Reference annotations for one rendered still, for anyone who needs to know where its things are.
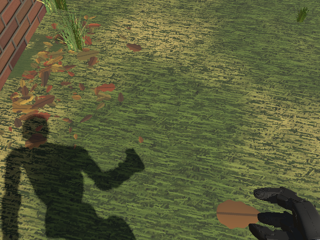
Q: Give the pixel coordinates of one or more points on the robot right hand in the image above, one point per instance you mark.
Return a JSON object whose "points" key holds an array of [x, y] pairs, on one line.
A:
{"points": [[302, 224]]}

